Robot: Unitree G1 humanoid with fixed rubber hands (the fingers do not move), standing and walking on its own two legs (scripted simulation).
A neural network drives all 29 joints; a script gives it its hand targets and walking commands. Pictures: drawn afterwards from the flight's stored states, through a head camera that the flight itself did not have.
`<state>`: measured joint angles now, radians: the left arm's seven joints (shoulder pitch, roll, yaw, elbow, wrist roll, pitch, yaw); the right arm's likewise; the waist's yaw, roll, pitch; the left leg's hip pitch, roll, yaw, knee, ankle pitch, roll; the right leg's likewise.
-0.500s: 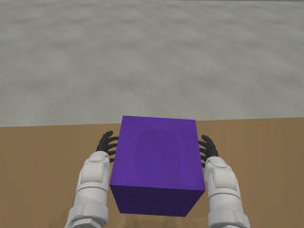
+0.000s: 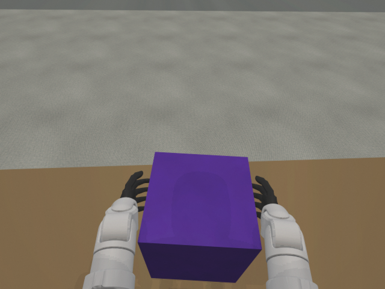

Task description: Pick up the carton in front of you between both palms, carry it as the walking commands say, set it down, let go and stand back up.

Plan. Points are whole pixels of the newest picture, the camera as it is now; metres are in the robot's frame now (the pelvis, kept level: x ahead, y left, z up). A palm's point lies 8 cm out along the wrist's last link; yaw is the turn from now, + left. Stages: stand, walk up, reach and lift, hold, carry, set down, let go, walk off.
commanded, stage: reach and lift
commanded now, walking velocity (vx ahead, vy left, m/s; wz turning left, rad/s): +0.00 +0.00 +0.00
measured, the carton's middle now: (197, 220) +0.30 +0.00 -0.03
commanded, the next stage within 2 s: hold in 0.20 s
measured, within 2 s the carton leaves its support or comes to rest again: neither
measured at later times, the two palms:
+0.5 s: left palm (126, 207) +0.28 +0.15 +0.05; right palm (271, 213) +0.28 -0.15 +0.05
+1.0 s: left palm (137, 167) +0.35 +0.13 +0.09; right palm (275, 174) +0.35 -0.17 +0.09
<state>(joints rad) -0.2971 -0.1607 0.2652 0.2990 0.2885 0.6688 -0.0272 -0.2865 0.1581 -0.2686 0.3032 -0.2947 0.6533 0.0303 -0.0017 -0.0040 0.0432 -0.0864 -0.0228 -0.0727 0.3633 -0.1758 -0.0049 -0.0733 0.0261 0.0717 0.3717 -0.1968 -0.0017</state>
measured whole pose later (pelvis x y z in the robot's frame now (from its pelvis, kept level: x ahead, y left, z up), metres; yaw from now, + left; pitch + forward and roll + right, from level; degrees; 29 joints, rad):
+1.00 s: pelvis +0.08 -0.01 +0.00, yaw -1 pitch +4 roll +2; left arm -0.17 -0.13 0.09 -0.24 0.12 1.14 0.10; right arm -0.16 0.11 -0.13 -0.23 -0.10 1.12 -0.06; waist 0.01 -0.04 -0.15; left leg -0.37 0.02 0.17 0.48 -0.27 -0.01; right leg -0.15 -0.04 -0.05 0.37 -0.29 -0.02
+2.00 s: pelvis +0.66 -0.02 -0.01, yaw -3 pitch +4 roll +0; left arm -0.29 -0.13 0.14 -0.29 0.10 1.20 0.09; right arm -0.26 0.13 -0.16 -0.29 -0.09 1.17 -0.09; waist -0.03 -0.03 0.00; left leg -0.32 0.01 0.22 0.48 -0.23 0.09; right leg -0.52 -0.07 -0.08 0.98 -0.39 -0.01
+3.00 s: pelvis +0.85 +0.00 -0.01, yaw -2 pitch +3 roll +0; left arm -0.64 -0.01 0.17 0.08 0.04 1.19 0.13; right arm -0.55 0.05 -0.23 0.00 -0.10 1.18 -0.10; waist 0.02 -0.03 0.02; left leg -0.32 -0.03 0.08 0.54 -0.27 0.06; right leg -0.29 -0.04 -0.07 0.54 -0.29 0.01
